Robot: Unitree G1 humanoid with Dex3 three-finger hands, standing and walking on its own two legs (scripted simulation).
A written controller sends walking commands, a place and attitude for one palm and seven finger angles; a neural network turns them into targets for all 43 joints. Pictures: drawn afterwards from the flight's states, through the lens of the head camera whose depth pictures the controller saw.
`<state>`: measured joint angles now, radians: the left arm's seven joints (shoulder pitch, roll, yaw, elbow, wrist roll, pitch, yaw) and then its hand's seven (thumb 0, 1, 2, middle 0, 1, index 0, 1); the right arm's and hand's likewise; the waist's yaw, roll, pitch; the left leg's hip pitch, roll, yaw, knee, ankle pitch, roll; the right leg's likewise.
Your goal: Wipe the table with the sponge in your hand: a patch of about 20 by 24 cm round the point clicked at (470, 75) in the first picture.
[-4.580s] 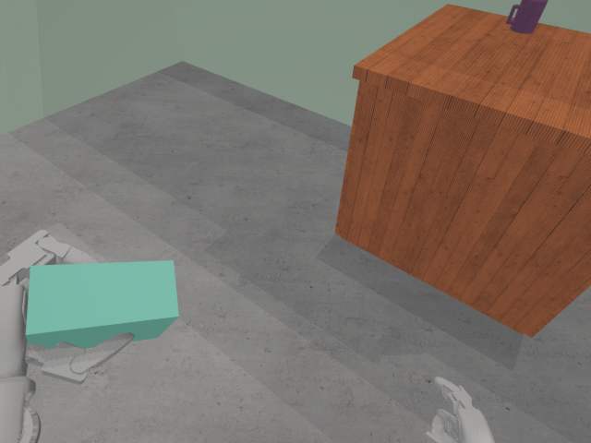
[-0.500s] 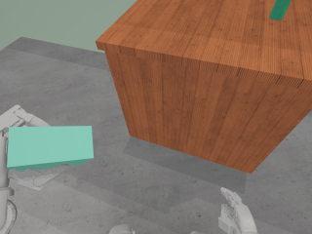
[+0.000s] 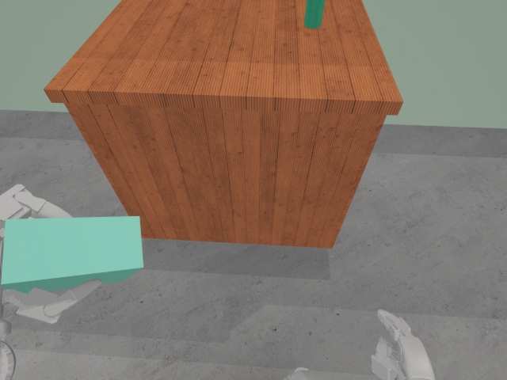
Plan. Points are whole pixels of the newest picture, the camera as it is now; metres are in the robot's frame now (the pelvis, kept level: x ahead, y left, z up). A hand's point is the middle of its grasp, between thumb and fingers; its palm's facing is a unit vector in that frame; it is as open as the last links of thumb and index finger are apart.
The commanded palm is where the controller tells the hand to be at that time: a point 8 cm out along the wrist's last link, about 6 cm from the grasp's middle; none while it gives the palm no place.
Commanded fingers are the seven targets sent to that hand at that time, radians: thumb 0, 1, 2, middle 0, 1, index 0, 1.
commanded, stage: turn to face it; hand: left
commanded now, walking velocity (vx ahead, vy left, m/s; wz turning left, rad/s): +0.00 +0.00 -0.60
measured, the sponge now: (94, 254) +0.22 +0.21 +0.15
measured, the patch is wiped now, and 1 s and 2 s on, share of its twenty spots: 0.00 0.00 0.00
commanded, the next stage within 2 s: take the last steps up to it in 0.70 s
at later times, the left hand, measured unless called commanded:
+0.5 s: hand (158, 256) +0.21 +0.13 +0.18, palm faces +0.16 -0.86 -0.49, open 10.0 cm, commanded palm +0.17 +0.18 +0.18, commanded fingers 0.00 0.10 1.30 -1.20 -1.60 -1.20 -1.60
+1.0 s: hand (201, 302) +0.18 +0.07 +0.16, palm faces +0.03 -0.89 -0.46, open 10.0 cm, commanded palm +0.13 +0.15 +0.18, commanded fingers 0.00 0.10 1.30 -1.20 -1.60 -1.20 -1.60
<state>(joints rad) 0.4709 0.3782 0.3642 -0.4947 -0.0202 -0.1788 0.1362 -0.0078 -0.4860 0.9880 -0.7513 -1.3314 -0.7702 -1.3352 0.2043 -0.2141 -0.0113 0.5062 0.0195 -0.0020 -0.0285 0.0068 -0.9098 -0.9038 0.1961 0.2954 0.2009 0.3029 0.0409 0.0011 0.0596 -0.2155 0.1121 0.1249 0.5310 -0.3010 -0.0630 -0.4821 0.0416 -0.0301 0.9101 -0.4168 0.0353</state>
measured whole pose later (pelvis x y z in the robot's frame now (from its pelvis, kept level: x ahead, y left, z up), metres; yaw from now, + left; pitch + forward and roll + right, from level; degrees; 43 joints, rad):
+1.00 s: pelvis -0.11 -0.06 +0.00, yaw -20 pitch +0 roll +0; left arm 0.47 0.35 0.32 -0.47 -0.01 -0.20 0.14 -0.01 -0.49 0.99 -0.75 -1.33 -0.77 -1.34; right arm 0.19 -0.19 0.02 0.64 0.00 -0.03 -0.03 0.01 -0.91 -0.90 0.20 0.30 0.21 0.30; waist -0.03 0.03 0.06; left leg -0.42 0.04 0.04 0.98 -0.42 -0.02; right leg -0.31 0.02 -0.07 0.53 -0.22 -0.06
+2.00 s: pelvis +0.06 -0.02 +0.00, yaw -19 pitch +1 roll +1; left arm 0.50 0.40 0.39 -0.54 -0.02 -0.25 0.15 -0.01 -0.49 1.00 -0.75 -1.34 -0.77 -1.34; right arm 0.19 -0.15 0.00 0.61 0.01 -0.13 -0.04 0.01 -0.91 -0.90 0.20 0.30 0.20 0.30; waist -0.02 0.00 0.06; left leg -0.29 0.06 0.15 0.56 -0.29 0.00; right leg -0.40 -0.07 -0.15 0.80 -0.43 0.02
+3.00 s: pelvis +0.24 +0.02 +0.00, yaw -18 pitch -1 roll +1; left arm 0.48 0.40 0.36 -0.53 -0.02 -0.20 0.16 -0.01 -0.49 1.00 -0.75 -1.34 -0.77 -1.34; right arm 0.18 -0.19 0.00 0.57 -0.01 -0.05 -0.07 0.01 -0.91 -0.90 0.20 0.30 0.20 0.30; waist -0.01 -0.04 0.07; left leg -0.27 0.04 0.10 0.54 -0.25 0.00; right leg -0.29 -0.05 -0.09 0.68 -0.42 0.01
